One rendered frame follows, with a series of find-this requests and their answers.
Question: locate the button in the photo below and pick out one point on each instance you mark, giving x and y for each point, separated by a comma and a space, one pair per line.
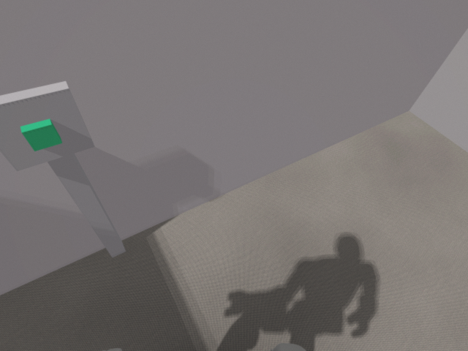
41, 134

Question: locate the panel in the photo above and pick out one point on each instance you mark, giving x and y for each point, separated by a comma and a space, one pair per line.
55, 102

